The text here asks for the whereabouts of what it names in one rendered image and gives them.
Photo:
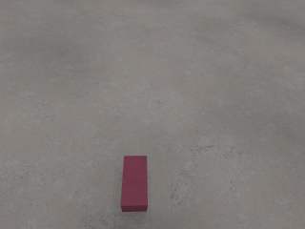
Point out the carton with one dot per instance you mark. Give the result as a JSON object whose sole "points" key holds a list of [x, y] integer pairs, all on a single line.
{"points": [[134, 192]]}

